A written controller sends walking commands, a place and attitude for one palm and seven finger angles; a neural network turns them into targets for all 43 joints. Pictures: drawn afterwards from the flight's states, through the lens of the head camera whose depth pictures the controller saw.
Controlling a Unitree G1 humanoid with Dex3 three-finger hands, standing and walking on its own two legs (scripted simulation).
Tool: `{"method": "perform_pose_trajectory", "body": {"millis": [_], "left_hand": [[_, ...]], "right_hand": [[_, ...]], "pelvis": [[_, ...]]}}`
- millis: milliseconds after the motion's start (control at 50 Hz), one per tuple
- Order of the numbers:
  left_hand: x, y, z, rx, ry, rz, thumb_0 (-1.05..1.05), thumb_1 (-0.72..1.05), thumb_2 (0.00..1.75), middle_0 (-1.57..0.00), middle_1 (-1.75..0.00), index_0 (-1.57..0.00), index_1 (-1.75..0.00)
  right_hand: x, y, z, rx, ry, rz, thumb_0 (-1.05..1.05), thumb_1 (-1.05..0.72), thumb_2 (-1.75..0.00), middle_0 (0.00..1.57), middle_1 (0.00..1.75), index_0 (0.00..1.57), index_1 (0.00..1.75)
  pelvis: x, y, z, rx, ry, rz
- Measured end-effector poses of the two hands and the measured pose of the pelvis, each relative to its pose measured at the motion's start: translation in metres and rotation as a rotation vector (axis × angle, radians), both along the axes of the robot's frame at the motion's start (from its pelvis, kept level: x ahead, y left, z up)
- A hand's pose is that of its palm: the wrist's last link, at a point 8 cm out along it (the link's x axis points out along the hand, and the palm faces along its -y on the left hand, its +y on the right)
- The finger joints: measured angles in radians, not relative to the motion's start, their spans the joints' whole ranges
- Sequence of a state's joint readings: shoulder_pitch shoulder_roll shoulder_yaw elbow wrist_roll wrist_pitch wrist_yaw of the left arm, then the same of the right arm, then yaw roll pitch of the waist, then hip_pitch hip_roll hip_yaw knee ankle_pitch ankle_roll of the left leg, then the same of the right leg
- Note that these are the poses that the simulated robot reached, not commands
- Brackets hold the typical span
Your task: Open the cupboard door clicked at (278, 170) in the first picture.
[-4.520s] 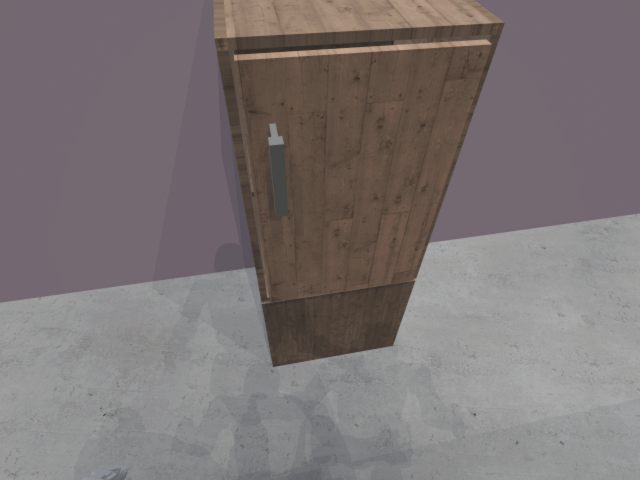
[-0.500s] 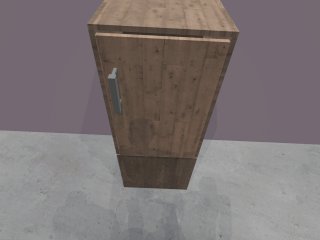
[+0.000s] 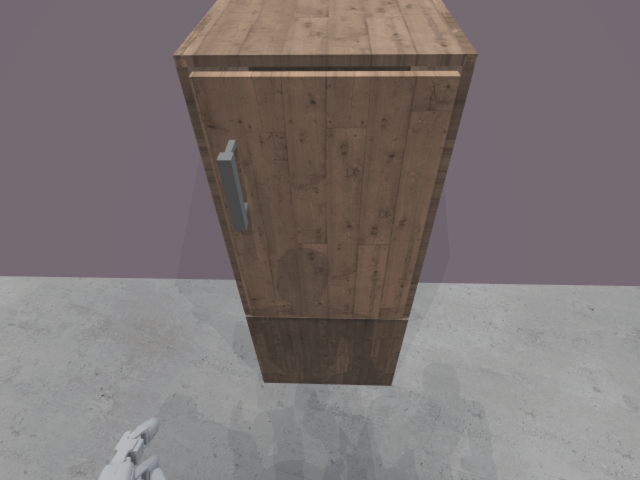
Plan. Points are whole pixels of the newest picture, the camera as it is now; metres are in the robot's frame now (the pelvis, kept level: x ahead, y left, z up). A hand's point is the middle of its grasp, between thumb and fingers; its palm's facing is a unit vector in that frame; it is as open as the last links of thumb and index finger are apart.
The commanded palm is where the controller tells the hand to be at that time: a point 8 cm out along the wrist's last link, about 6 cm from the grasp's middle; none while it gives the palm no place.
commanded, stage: raise the hand with hooked fingers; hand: left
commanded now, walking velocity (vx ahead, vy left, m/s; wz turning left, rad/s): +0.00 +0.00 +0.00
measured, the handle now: (236, 186) +0.54 +0.15 +0.09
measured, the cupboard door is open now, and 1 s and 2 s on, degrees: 0 0 0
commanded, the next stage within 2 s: move the hooked fingers beside the handle in 1.92 s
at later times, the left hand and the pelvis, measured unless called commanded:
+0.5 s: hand (185, 419) +0.20 +0.17 +0.01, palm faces +0.01 -1.00 -0.09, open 10.1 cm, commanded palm +0.18 +0.23 +0.02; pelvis +0.01 -0.04 -0.06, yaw +3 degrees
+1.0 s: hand (142, 353) +0.26 +0.22 +0.06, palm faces +0.02 -1.00 -0.07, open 13.0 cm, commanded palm +0.23 +0.27 +0.07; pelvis +0.02 -0.02 -0.02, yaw +1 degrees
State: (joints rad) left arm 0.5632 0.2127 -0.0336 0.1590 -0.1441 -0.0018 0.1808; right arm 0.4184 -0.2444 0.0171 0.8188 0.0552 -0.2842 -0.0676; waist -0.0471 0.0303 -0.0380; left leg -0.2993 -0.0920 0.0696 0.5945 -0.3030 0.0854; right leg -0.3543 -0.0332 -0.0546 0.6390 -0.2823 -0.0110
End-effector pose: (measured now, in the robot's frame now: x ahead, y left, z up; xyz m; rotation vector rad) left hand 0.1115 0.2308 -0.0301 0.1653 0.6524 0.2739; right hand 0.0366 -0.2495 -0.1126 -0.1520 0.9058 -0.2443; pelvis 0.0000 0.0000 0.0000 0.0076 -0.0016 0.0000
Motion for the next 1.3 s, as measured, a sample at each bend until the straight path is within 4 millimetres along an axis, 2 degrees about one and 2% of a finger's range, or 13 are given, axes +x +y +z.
{"method": "perform_pose_trajectory", "body": {"millis": [80, 140, 200, 280, 360, 420, 540, 640, 760, 840, 920, 1120, 1300], "left_hand": [[0.073, -0.033, 0.047, -0.104, -0.477, -0.132, 0.05, 0.84, 0.85, -0.20, -0.38, -0.20, -0.38], [0.093, -0.056, 0.049, -0.201, -0.683, -0.273, 0.03, 0.76, 0.82, -0.21, -0.41, -0.20, -0.42], [0.085, -0.060, 0.030, -0.217, -0.664, -0.343, 0.01, 0.68, 0.79, -0.22, -0.46, -0.21, -0.46], [0.054, -0.038, 0.005, -0.185, -0.511, -0.237, 0.01, 0.58, 0.75, -0.23, -0.52, -0.23, -0.52], [0.031, -0.010, 0.017, -0.078, -0.537, -0.137, 0.01, 0.48, 0.71, -0.24, -0.58, -0.23, -0.58], [0.037, -0.005, 0.034, -0.045, -0.630, -0.168, 0.01, 0.41, 0.68, -0.24, -0.62, -0.23, -0.63], [0.085, -0.010, 0.043, -0.108, -0.594, -0.326, 0.01, 0.26, 0.63, -0.25, -0.71, -0.24, -0.72], [0.107, 0.004, 0.056, -0.127, -0.549, -0.289, 0.00, 0.15, 0.58, -0.26, -0.78, -0.25, -0.79], [0.112, 0.017, 0.073, -0.097, -0.595, -0.277, 0.00, 0.01, 0.52, -0.27, -0.87, -0.26, -0.88], [0.115, 0.023, 0.074, -0.106, -0.602, -0.290, 0.00, -0.08, 0.48, -0.28, -0.93, -0.27, -0.94], [0.120, 0.031, 0.080, -0.102, -0.621, -0.291, -0.01, -0.18, 0.44, -0.28, -0.99, -0.28, -1.00], [0.137, 0.060, 0.109, -0.094, -0.661, -0.275, -0.01, -0.40, 0.34, -0.30, -1.14, -0.29, -1.14], [0.150, 0.087, 0.129, -0.100, -0.660, -0.258, -0.01, -0.48, 0.31, -0.30, -1.19, -0.30, -1.19]], "right_hand": [[0.059, -0.023, 0.014, -0.073, -0.197, 0.078, 0.03, -0.92, -0.90, 0.20, 0.30, 0.20, 0.30], [0.102, -0.034, 0.031, -0.107, -0.314, 0.126, 0.02, -0.91, -0.90, 0.20, 0.30, 0.20, 0.30], [0.141, -0.038, 0.046, -0.126, -0.399, 0.157, 0.02, -0.91, -0.90, 0.20, 0.30, 0.20, 0.30], [0.183, -0.031, 0.054, -0.120, -0.450, 0.204, 0.02, -0.91, -0.90, 0.20, 0.30, 0.20, 0.30], [0.204, -0.014, 0.041, -0.090, -0.433, 0.278, 0.01, -0.91, -0.90, 0.20, 0.30, 0.20, 0.30], [0.206, -0.001, 0.021, -0.052, -0.390, 0.327, 0.01, -0.90, -0.90, 0.20, 0.30, 0.20, 0.30], [0.177, 0.010, -0.011, 0.031, -0.253, 0.283, 0.01, -0.90, -0.90, 0.20, 0.30, 0.21, 0.30], [0.144, -0.002, -0.008, 0.035, -0.181, 0.179, 0.02, -0.90, -0.90, 0.21, 0.30, 0.21, 0.30], [0.123, -0.028, 0.005, -0.039, -0.152, 0.131, 0.02, -0.90, -0.90, 0.20, 0.30, 0.21, 0.30], [0.123, -0.038, 0.015, -0.090, -0.164, 0.130, 0.02, -0.90, -0.90, 0.20, 0.30, 0.20, 0.30], [0.131, -0.036, 0.026, -0.114, -0.204, 0.141, 0.02, -0.90, -0.90, 0.20, 0.30, 0.20, 0.30], [0.154, 0.003, 0.043, -0.062, -0.302, 0.199, 0.02, -0.90, -0.90, 0.20, 0.30, 0.20, 0.30], [0.151, 0.022, 0.045, -0.039, -0.295, 0.230, 0.02, -0.90, -0.90, 0.20, 0.30, 0.21, 0.30]], "pelvis": [[-0.004, -0.004, -0.016, -0.005, 0.069, 0.008], [-0.005, -0.012, -0.032, -0.005, 0.110, -0.010], [-0.002, -0.020, -0.044, 0.000, 0.135, -0.022], [0.006, -0.029, -0.051, -0.011, 0.160, -0.012], [0.011, -0.036, -0.055, -0.036, 0.187, 0.021], [0.010, -0.039, -0.059, -0.056, 0.200, 0.045], [0.013, -0.041, -0.053, -0.056, 0.209, 0.043], [0.022, -0.039, -0.039, -0.038, 0.198, 0.022], [0.026, -0.032, -0.029, -0.032, 0.186, 0.012], [0.025, -0.028, -0.027, -0.035, 0.171, 0.012], [0.023, -0.023, -0.024, -0.038, 0.149, 0.014], [0.019, -0.014, -0.014, -0.044, 0.093, 0.021], [0.015, -0.007, -0.008, -0.046, 0.063, 0.025]]}}
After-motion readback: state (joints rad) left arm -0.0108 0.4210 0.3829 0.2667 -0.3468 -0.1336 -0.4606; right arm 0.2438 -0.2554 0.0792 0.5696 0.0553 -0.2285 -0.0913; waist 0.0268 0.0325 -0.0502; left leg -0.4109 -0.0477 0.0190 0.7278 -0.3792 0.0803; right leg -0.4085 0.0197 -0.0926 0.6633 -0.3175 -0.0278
